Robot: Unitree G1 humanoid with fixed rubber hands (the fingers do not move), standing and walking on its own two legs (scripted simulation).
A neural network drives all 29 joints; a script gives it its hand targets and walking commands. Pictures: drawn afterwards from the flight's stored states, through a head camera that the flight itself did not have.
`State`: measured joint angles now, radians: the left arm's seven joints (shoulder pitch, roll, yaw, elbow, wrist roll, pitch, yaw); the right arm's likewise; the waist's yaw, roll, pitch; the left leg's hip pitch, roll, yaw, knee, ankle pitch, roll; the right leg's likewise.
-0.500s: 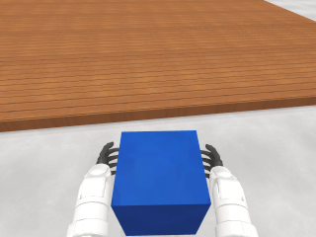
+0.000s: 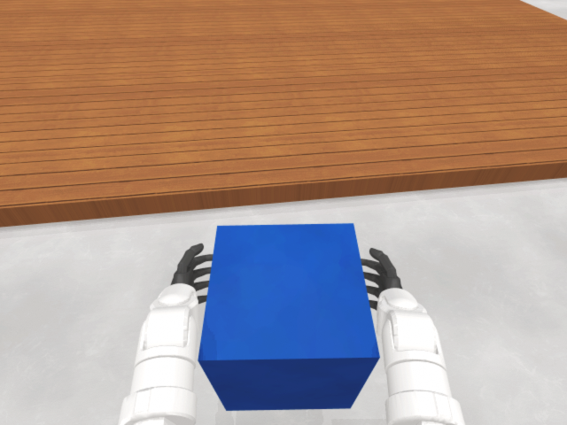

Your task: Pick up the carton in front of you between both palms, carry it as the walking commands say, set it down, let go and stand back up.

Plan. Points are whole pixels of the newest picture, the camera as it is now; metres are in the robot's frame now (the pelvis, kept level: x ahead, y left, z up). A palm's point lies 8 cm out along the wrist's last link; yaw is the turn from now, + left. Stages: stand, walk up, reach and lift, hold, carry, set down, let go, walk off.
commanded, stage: reach and lift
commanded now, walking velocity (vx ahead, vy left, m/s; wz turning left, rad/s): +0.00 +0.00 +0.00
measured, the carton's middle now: (286, 321) +0.30 +0.00 -0.04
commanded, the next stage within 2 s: hold in 0.42 s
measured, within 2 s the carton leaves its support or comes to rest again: neither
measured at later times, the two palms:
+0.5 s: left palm (181, 290) +0.30 +0.15 +0.05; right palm (390, 294) +0.29 -0.15 +0.04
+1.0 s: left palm (179, 293) +0.29 +0.15 +0.06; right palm (394, 296) +0.29 -0.15 +0.05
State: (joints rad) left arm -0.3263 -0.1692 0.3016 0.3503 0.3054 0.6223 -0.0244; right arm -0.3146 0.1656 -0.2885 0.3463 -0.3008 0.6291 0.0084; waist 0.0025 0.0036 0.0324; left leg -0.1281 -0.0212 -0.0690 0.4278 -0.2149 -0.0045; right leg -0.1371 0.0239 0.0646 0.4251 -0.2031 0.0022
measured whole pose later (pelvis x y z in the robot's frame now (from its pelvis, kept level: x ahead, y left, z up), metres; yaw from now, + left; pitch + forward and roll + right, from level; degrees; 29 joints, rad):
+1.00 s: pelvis -0.01 +0.00 +0.00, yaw +0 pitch -9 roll +0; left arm -0.31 -0.16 0.27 0.25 0.28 0.75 -0.02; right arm -0.30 0.16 -0.25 0.25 -0.28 0.75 0.01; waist 0.00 0.00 0.05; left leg -0.05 -0.02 -0.07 0.39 -0.20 -0.01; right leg -0.06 0.02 0.06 0.39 -0.19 0.00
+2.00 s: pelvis +0.19 +0.00 +0.00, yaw +3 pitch +5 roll -1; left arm -0.04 -0.13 0.04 -0.44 0.07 1.20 0.10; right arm -0.03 0.13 -0.08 -0.46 -0.06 1.22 -0.13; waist 0.00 0.01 -0.16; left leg -0.42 0.07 0.08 1.02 -0.43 0.02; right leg -0.29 -0.01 -0.23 0.45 -0.25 -0.07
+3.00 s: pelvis +0.82 +0.02 +0.00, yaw +2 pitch +4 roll +1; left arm -0.30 -0.15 0.17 -0.54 0.02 1.26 0.14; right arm -0.31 0.14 -0.15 -0.55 -0.05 1.29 -0.14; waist 0.04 0.02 0.00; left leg -0.55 0.08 0.06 1.10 -0.32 0.03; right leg -0.32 -0.04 -0.24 0.43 -0.19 -0.08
